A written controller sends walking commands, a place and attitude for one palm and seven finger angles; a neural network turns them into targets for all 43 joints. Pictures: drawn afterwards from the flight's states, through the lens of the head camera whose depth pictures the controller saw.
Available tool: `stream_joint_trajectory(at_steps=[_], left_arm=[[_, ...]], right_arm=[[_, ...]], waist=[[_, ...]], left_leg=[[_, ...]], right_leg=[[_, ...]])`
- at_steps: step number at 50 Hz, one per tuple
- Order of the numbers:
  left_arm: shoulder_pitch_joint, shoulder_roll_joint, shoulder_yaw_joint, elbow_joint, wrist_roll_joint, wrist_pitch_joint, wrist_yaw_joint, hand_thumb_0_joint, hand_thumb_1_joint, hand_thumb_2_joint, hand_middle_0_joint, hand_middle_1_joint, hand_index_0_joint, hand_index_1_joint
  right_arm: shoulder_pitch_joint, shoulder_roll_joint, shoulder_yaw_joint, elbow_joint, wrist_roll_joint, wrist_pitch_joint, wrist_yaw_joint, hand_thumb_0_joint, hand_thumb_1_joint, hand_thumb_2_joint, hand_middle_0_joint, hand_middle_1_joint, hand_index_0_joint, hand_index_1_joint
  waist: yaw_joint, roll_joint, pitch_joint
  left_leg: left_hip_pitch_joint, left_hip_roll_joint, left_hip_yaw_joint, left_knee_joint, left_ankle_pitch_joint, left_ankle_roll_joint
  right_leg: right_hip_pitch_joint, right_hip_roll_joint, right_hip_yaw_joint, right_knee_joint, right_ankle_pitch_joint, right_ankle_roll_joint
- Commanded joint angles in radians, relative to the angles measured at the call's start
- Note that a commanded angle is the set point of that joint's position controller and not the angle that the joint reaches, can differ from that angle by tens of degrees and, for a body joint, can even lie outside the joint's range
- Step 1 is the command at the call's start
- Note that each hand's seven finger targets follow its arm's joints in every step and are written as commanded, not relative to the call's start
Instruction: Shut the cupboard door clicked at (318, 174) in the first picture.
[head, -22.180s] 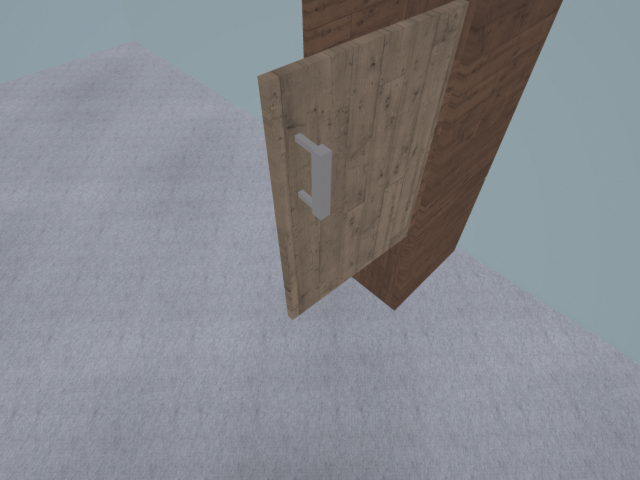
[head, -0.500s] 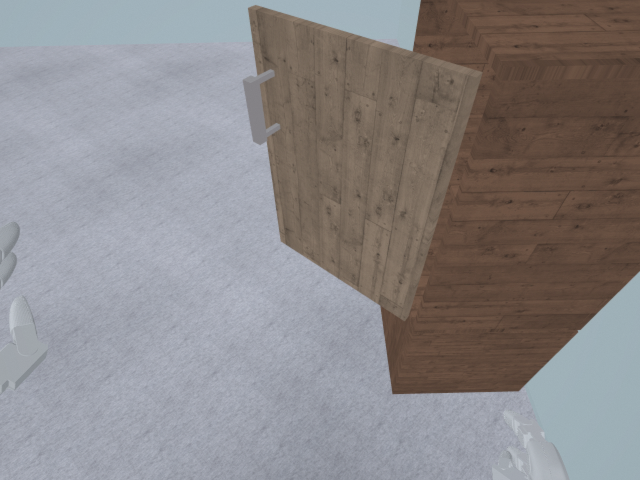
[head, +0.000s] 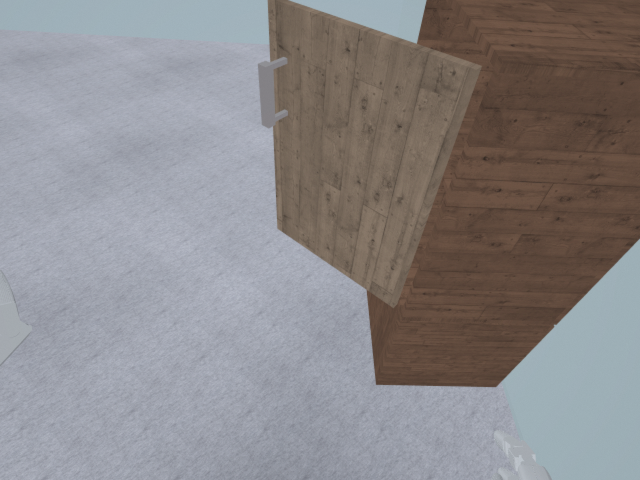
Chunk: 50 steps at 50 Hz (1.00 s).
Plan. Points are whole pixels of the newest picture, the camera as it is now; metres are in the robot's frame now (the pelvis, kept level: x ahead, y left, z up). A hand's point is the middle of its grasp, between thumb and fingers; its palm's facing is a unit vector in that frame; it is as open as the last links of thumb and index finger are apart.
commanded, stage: step back with the hand held close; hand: left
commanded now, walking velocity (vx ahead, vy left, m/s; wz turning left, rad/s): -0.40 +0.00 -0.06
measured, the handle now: (274, 92) +0.78 +0.13 +0.11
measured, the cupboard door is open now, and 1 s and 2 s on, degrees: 50 50 50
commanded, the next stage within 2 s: stop stepping back and stand still in 0.56 s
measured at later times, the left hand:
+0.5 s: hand out of the picture +0.10 +0.31 +0.19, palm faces +0.52 -0.73 -0.45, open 7.4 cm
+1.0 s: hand out of the picture +0.02 +0.32 +0.18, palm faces +0.47 -0.81 -0.34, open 7.4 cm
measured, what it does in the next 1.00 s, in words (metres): walks backwards: right foot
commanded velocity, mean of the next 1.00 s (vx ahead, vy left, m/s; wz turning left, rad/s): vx -0.18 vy -0.02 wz -0.06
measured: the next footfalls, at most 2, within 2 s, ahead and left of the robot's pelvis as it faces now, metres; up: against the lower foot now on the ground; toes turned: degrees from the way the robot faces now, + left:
right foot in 0.64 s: -0.20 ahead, -0.14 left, +0.00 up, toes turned +1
right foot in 1.18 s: -0.21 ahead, -0.02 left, +0.01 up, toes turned -7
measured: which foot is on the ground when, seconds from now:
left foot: down 0.00-1.00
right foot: down 0.00-0.36, up 0.38-0.62, down 0.64-1.00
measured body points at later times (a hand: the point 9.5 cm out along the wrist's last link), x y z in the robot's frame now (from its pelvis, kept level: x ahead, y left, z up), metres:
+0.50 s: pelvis -0.08 +0.01 +0.01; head -0.08 +0.05 +0.45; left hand +0.07 +0.34 +0.21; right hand +0.08 -0.22 -0.06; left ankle +0.04 +0.09 -0.72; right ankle -0.14 -0.14 -0.68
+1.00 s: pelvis -0.18 +0.05 -0.02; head -0.23 +0.09 +0.43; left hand -0.01 +0.36 +0.20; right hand -0.07 -0.24 -0.08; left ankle +0.03 +0.09 -0.71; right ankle -0.25 -0.15 -0.72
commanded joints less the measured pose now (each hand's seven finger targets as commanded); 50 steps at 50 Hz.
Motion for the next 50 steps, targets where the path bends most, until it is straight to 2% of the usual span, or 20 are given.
stream_joint_trajectory(at_steps=[1,6,10,12,15,18,19,21,25,28,32,33,34,36,39,42,45,47,48,50], left_arm=[[-0.044,0.167,0.120,-0.169,-0.017,-0.074,0.003,0.000,0.900,0.900,-0.200,-0.300,-0.200,-0.300],[-0.035,0.199,0.123,-0.213,-0.030,-0.070,0.001,0.000,0.900,0.900,-0.200,-0.300,-0.200,-0.300],[-0.002,0.226,0.147,-0.235,-0.041,-0.074,0.008,0.000,0.900,0.900,-0.200,-0.300,-0.200,-0.300],[0.012,0.238,0.159,-0.230,-0.041,-0.070,0.023,0.000,0.900,0.900,-0.200,-0.300,-0.200,-0.300],[0.004,0.229,0.150,-0.235,-0.041,-0.073,0.036,0.000,0.900,0.900,-0.200,-0.300,-0.200,-0.300],[-0.033,0.191,0.154,-0.251,-0.019,-0.092,0.029,0.000,0.900,0.900,-0.200,-0.300,-0.200,-0.300],[-0.059,0.206,0.167,-0.260,-0.020,-0.093,0.022,0.000,0.900,0.900,-0.200,-0.300,-0.200,-0.300],[-0.048,0.190,0.147,-0.212,-0.025,-0.088,0.012,0.000,0.900,0.900,-0.200,-0.300,-0.200,-0.300],[-0.029,0.136,0.063,-0.214,-0.065,-0.073,0.009,0.000,0.900,0.900,-0.200,-0.300,-0.200,-0.300],[-0.120,0.138,0.028,-0.287,-0.064,-0.090,0.004,0.000,0.900,0.900,-0.200,-0.300,-0.200,-0.300],[-0.233,0.238,0.100,-0.306,-0.055,-0.104,0.025,0.000,0.900,0.900,-0.200,-0.300,-0.200,-0.300],[-0.290,0.222,0.065,-0.335,-0.047,-0.108,0.017,0.000,0.900,0.900,-0.200,-0.300,-0.200,-0.300],[-0.241,0.239,0.089,-0.312,-0.051,-0.094,0.012,0.000,0.900,0.900,-0.200,-0.300,-0.200,-0.300],[-0.055,0.270,0.170,-0.249,-0.067,-0.048,0.003,0.000,0.900,0.900,-0.200,-0.300,-0.200,-0.300],[0.013,0.224,0.155,-0.216,-0.090,-0.017,-0.011,0.000,0.900,0.900,-0.200,-0.300,-0.200,-0.300],[0.031,0.223,0.157,-0.185,-0.094,0.008,-0.002,0.000,0.900,0.900,-0.200,-0.300,-0.200,-0.300],[-0.082,0.219,0.113,-0.181,-0.078,0.017,0.006,0.000,0.900,0.900,-0.200,-0.300,-0.200,-0.300],[-0.238,0.186,0.048,-0.185,-0.065,0.031,0.011,0.000,0.900,0.900,-0.200,-0.300,-0.200,-0.300],[-0.346,0.168,0.012,-0.196,-0.057,0.035,0.010,0.000,0.900,0.900,-0.200,-0.300,-0.200,-0.300],[-0.430,0.169,0.021,-0.248,-0.057,0.030,0.015,0.000,0.900,0.900,-0.200,-0.300,-0.200,-0.300]], right_arm=[[-0.142,-0.142,-0.057,-0.136,-0.006,-0.080,-0.007,0.000,-0.900,-0.900,0.200,0.300,0.200,0.300],[-0.156,-0.129,-0.059,-0.135,0.004,-0.066,0.007,0.000,-0.900,-0.900,0.200,0.300,0.200,0.300],[-0.164,-0.104,-0.056,-0.147,0.011,-0.039,0.017,0.000,-0.900,-0.900,0.200,0.300,0.200,0.300],[-0.162,-0.086,-0.051,-0.139,0.005,-0.025,0.016,0.000,-0.900,-0.900,0.200,0.300,0.200,0.300],[-0.156,-0.105,-0.050,-0.138,0.006,-0.019,0.008,0.000,-0.900,-0.900,0.200,0.300,0.200,0.300],[-0.181,-0.147,-0.057,-0.154,0.006,-0.060,-0.011,0.000,-0.900,-0.900,0.200,0.300,0.200,0.300],[-0.183,-0.137,-0.064,-0.143,-0.003,-0.075,-0.014,0.000,-0.900,-0.900,0.200,0.300,0.200,0.300],[-0.189,-0.133,-0.077,-0.131,0.003,-0.097,-0.004,0.000,-0.900,-0.900,0.200,0.300,0.200,0.300],[-0.185,-0.100,-0.057,-0.075,-0.003,-0.125,0.016,0.000,-0.900,-0.900,0.200,0.300,0.200,0.300],[-0.177,-0.100,-0.044,-0.043,-0.017,-0.129,0.025,0.000,-0.900,-0.900,0.200,0.300,0.200,0.300],[-0.184,-0.060,-0.041,-0.019,-0.024,-0.112,0.021,0.000,-0.900,-0.900,0.200,0.300,0.200,0.300],[-0.194,-0.058,-0.046,-0.019,-0.006,-0.122,0.012,0.000,-0.900,-0.900,0.200,0.300,0.200,0.300],[-0.197,-0.070,-0.057,-0.043,0.009,-0.128,0.001,0.000,-0.900,-0.900,0.200,0.300,0.200,0.300],[-0.201,-0.079,-0.048,-0.079,0.003,-0.113,-0.006,0.000,-0.900,-0.900,0.200,0.300,0.200,0.300],[-0.201,-0.082,-0.031,-0.122,0.009,-0.081,-0.003,0.000,-0.900,-0.900,0.200,0.300,0.200,0.300],[-0.162,-0.084,-0.028,-0.123,0.002,-0.068,-0.012,0.000,-0.900,-0.900,0.200,0.300,0.200,0.300],[-0.115,-0.090,-0.040,-0.080,-0.002,-0.066,-0.017,0.000,-0.900,-0.900,0.200,0.300,0.200,0.300],[-0.097,-0.100,-0.036,-0.047,-0.001,-0.075,-0.018,0.000,-0.900,-0.900,0.200,0.300,0.200,0.300],[-0.104,-0.113,-0.036,-0.047,0.005,-0.085,-0.021,0.000,-0.900,-0.900,0.200,0.300,0.200,0.300],[-0.142,-0.141,-0.037,-0.063,-0.005,-0.114,-0.021,0.000,-0.900,-0.900,0.200,0.300,0.200,0.300]], waist=[[0.014,0.072,-0.058],[0.014,0.025,-0.185],[0.002,-0.090,-0.127],[-0.003,-0.105,-0.104],[-0.019,-0.011,-0.078],[0.000,0.329,-0.078],[0.006,0.312,-0.090],[0.016,0.183,-0.103],[0.020,0.217,-0.094],[0.017,0.215,-0.144],[0.008,0.007,-0.222],[-0.006,-0.057,-0.229],[-0.016,-0.072,-0.202],[0.003,0.036,-0.204],[-0.004,0.146,-0.046],[-0.010,0.036,0.003],[-0.030,-0.165,0.037],[-0.054,-0.125,0.078],[-0.069,-0.032,0.113],[-0.038,0.363,0.063]], left_leg=[[-0.276,0.186,-0.162,-0.264,0.007,0.029],[-0.149,0.135,-0.088,-0.162,0.073,-0.006],[-0.121,0.056,-0.043,-0.033,-0.168,-0.037],[-0.022,0.048,-0.041,0.012,-0.128,-0.049],[0.028,0.091,-0.085,-0.112,-0.157,-0.025],[-0.405,0.341,-0.351,-0.546,-0.558,0.080],[-0.417,0.388,-0.372,-0.574,-0.506,0.094],[-0.286,0.375,-0.284,-0.487,-0.386,0.083],[-0.029,0.331,-0.165,-0.502,-0.260,0.009],[0.174,0.318,-0.124,-0.464,-0.095,-0.060],[0.380,0.167,0.083,-0.127,0.162,-0.130],[0.447,0.117,0.103,-0.097,0.129,-0.127],[0.466,0.105,0.094,-0.067,0.142,-0.106],[0.449,0.114,0.073,-0.120,0.133,-0.094],[0.291,0.121,0.015,-0.271,-0.184,-0.125],[0.261,0.094,0.028,-0.184,-0.212,-0.148],[0.345,0.071,0.015,0.173,-0.063,-0.118],[0.325,0.090,-0.027,0.176,-0.069,-0.114],[0.274,0.108,-0.085,0.065,-0.148,-0.111],[0.035,0.172,-0.335,-0.508,-0.610,-0.143]], right_leg=[[0.354,-0.044,0.080,0.006,0.304,-0.026],[0.307,-0.111,0.160,-0.053,0.364,-0.044],[0.118,-0.229,0.288,-0.264,0.016,-0.107],[-0.017,-0.263,0.273,-0.327,-0.085,-0.126],[-0.096,-0.170,0.151,-0.287,-0.161,-0.073],[0.315,0.068,-0.019,0.203,-0.077,0.008],[0.345,0.072,-0.005,0.318,-0.098,0.005],[0.255,0.066,0.015,0.317,-0.183,-0.001],[0.138,0.041,-0.049,0.060,-0.308,-0.027],[0.117,0.012,-0.016,-0.229,-0.226,-0.043],[-0.068,-0.187,0.186,-0.376,0.033,-0.121],[-0.132,-0.170,0.113,-0.362,0.049,-0.097],[-0.158,-0.147,0.081,-0.337,0.060,-0.078],[-0.126,-0.097,0.016,-0.286,-0.046,-0.069],[-0.132,-0.016,-0.046,-0.309,-0.415,-0.091],[-0.180,-0.050,-0.023,-0.343,-0.491,-0.122],[-0.394,-0.201,0.097,-0.406,-0.562,-0.170],[-0.405,-0.200,0.018,-0.305,-0.545,-0.154],[-0.380,-0.152,-0.038,-0.163,-0.525,-0.113],[-0.081,0.061,-0.131,0.199,-0.508,-0.044]])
